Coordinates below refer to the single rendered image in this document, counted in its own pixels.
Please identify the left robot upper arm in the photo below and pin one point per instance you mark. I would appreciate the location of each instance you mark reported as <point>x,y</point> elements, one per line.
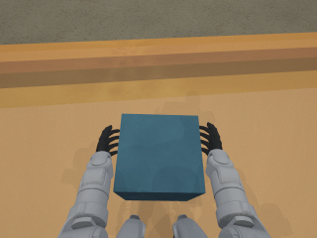
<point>85,232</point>

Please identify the robot left hand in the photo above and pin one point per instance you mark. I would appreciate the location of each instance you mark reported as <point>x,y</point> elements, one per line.
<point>104,141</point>

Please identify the right robot forearm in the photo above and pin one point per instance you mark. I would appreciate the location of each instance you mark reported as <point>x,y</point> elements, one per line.
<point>233,207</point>

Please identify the carton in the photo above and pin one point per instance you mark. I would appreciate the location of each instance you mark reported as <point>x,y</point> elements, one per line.
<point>159,158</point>

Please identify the right robot upper arm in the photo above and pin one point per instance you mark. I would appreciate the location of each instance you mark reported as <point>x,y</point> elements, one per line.
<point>236,231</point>

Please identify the robot left thigh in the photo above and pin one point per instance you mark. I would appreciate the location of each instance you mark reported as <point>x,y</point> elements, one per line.
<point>132,228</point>

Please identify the robot right hand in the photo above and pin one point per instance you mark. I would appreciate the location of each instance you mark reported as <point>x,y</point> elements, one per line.
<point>214,142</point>

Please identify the left robot forearm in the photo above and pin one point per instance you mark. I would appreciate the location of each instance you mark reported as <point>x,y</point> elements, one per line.
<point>90,207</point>

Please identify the right robot shin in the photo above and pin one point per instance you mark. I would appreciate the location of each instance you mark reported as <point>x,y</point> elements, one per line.
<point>181,216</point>

